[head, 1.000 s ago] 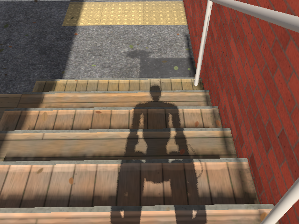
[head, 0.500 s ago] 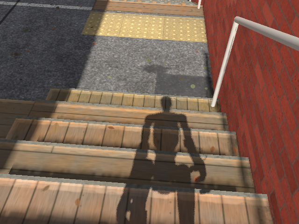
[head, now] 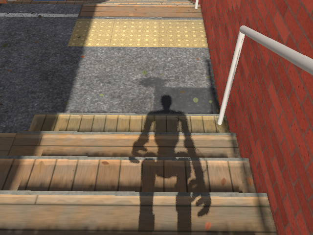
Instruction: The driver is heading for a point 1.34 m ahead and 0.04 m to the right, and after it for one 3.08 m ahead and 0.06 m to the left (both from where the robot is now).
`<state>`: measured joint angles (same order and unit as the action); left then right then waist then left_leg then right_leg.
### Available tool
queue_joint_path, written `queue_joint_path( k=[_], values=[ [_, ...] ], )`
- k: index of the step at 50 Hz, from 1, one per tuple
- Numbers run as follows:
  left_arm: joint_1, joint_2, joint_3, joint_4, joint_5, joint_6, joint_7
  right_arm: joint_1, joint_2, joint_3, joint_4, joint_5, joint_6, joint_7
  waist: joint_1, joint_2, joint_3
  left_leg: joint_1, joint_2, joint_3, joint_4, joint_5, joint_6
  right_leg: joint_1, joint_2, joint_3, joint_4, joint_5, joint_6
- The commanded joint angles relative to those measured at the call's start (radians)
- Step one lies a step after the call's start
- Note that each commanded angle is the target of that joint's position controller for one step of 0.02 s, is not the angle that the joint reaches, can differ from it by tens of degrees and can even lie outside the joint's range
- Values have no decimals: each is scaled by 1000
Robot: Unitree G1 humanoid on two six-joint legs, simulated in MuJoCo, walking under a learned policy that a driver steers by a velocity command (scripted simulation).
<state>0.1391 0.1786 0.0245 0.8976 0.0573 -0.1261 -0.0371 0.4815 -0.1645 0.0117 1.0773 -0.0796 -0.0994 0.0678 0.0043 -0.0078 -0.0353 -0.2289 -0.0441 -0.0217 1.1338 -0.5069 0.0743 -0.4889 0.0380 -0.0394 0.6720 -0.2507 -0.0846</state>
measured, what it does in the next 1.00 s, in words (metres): goes down: left foot 0.15 m lower, then right foot 0.12 m higher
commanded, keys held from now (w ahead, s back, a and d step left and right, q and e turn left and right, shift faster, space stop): no key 0.66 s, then w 0.34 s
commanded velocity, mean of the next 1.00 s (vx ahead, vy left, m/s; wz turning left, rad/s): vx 0.20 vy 0.00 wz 0.00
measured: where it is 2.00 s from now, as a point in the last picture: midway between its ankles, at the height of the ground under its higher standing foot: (165, 197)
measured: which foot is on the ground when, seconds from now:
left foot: up 0.00-0.42, down 0.44-1.00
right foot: down 0.00-0.46, up 0.48-0.68, down 0.70-0.78, up 0.80-1.00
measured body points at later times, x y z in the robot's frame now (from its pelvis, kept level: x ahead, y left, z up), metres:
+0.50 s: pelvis +0.23 +0.08 -0.11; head +0.25 +0.09 +0.34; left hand +0.10 +0.25 -0.26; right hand +0.34 -0.14 -0.25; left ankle +0.32 +0.18 -0.86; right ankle +0.09 -0.09 -0.67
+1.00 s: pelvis +0.31 +0.08 -0.11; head +0.31 +0.08 +0.34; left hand +0.45 +0.29 -0.24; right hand +0.17 -0.10 -0.25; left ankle +0.32 +0.18 -0.86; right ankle +0.35 -0.07 -0.81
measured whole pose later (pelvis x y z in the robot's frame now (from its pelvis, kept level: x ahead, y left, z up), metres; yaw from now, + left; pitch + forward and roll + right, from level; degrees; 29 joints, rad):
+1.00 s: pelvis +0.31 +0.08 -0.11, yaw -2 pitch +3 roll -1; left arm 0.21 0.19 0.03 0.92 0.07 -0.06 -0.02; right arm 0.59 -0.12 0.02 1.10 -0.03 -0.11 0.00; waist -0.14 0.01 -0.08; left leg -0.20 0.02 0.07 0.28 -0.15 0.08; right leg -0.49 -0.07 -0.05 0.77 -0.29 -0.02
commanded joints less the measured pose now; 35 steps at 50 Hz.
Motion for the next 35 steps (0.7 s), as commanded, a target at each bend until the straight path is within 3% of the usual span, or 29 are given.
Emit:
queue_joint_path(
  k=[1,2,4,6,7,8,9,10,11,13,14,15,16,17,19,20,21,22,23,24,25,26,27,29,30,31,32,34,35],
  values=[
    [259,56,4,99,0,-25,23,-182,-81,-28,-175,9,-16,-51,87,47,75,-660,96,-137,374,164,44,338,-357,626,-374,-165,-318],
    [192,-12,-24,87,3,-17,31,-134,-53,-20,-180,0,5,-73,15,69,7,-540,122,-131,347,221,31,202,-333,519,-384,67,-326],
    [128,-83,-54,85,-7,-30,30,-96,1,-8,-194,-1,40,-84,-69,51,22,-407,170,-104,258,211,3,-4,-278,341,-391,396,-270],
    [106,-23,-54,81,-18,-58,40,-94,-17,-7,-223,14,35,-73,-82,35,3,-293,174,-25,-68,241,-48,-91,-172,152,-402,503,-186],
    [119,31,-47,101,-10,-56,33,-105,-14,-1,-222,16,42,-62,-80,26,-6,-172,165,30,-164,284,-75,-170,-133,75,-390,513,-155],
    [175,55,-49,129,20,-51,23,15,-6,3,-162,4,43,-42,-109,-5,-14,-60,148,48,-6,521,-88,-257,-118,59,-306,576,-132],
    [210,73,-48,131,19,-51,15,43,-25,-5,-156,1,43,-31,-109,7,-9,-85,140,54,-4,548,-102,-242,-126,60,-269,605,-129],
    [349,28,-51,171,-6,-64,53,-127,-75,-20,-218,-14,42,-34,7,-1,-23,-447,200,-64,-126,674,-106,93,-167,151,-143,483,-116],
    [504,-38,-72,225,-37,-61,80,-248,-91,-24,-257,-31,46,-42,81,-17,-36,-708,216,-74,-235,657,-112,357,-209,222,-52,459,-129],
    [689,-51,-74,259,-19,-24,109,-413,-57,-11,-292,-29,30,-57,178,-32,-36,-951,232,-78,-409,669,-122,536,-262,374,58,317,-155],
    [628,-59,-77,213,-39,-5,122,-434,-32,10,-263,-30,26,-46,188,17,-21,-823,241,-75,-660,836,-110,397,-213,310,93,82,-118],
    [593,-28,-75,187,-33,10,108,-394,-16,17,-227,-15,24,-37,153,-8,15,-517,175,19,-687,984,-89,87,-146,259,60,-36,-118],
    [512,21,-68,149,0,15,80,-337,-30,11,-215,-1,31,-25,101,-33,41,-264,144,47,-612,1085,-78,-167,-129,240,19,-136,-113],
    [437,41,-66,114,5,10,67,-327,-61,0,-224,5,40,-21,73,-40,60,-188,150,33,-601,1068,-80,-247,-144,251,19,-232,-102],
    [473,5,-83,119,-17,10,61,-342,-102,-12,-233,14,54,-30,80,-36,95,-143,173,14,-734,966,-68,-166,-176,305,85,-253,-78],
    [493,22,-78,132,-27,22,63,-313,-109,-17,-221,24,53,-40,76,-31,108,-114,173,10,-853,924,-55,-85,-197,327,138,-238,-63],
    [508,64,-67,140,-20,48,52,-229,-122,-31,-189,39,45,-46,47,-16,102,70,136,70,-915,953,-37,-102,-177,286,204,-236,-47],
    [517,98,-60,155,1,66,25,-96,-182,-67,-133,57,40,-52,-9,13,62,272,136,89,-903,1036,-6,-141,-129,221,357,-251,3],
    [678,-41,-81,184,-15,60,-25,108,-289,-96,-94,54,40,-47,-49,246,-231,740,374,-76,-643,1708,194,-273,3,91,778,-453,127],
    [689,-28,-79,154,-43,61,-44,96,-252,-83,-101,63,38,5,-53,259,-442,873,498,-162,-533,1666,269,-354,4,94,1179,-755,164],
    [577,41,-49,125,-61,71,-39,45,-248,-81,-114,22,36,26,-79,136,-329,683,481,-201,-554,1533,227,-444,6,161,1302,-704,149],
    [552,-6,-58,78,-52,66,-32,-94,-240,-62,-128,46,26,46,13,97,-245,459,487,-264,-627,1148,193,-437,-61,154,1266,-569,157],
    [514,-33,-61,62,-43,65,-25,-214,-177,-32,-154,64,18,54,57,51,-121,208,463,-278,-725,819,164,-388,-112,166,1141,-468,181],
    [559,-75,-75,98,-65,72,-19,-167,-124,-4,-121,50,-1,47,86,57,36,-129,403,-178,-836,679,129,-195,-147,135,1046,-449,233],
    [559,-69,-74,96,-75,78,-20,-149,-118,1,-106,57,-11,39,89,78,56,-206,360,-144,-857,594,130,-134,-131,103,1037,-512,251],
    [557,-60,-64,110,-54,75,-11,-190,-72,8,-135,67,-31,9,64,29,55,-231,276,-90,-861,470,123,-121,-175,128,904,-175,239],
    [541,-57,-63,110,-37,70,-17,-229,-55,25,-141,77,-38,2,69,40,47,-258,258,-92,-847,480,118,-87,-172,112,827,-117,242],
    [499,-34,-57,65,-41,58,-33,-174,-53,36,-98,102,-26,8,52,73,9,-182,274,-129,-794,431,95,-85,-169,102,701,-181,254],
    [490,-12,-52,51,-49,50,-37,-149,-80,29,-76,104,-14,17,51,54,28,-190,278,-153,-801,279,91,-65,-170,93,593,-190,247]
  ],
)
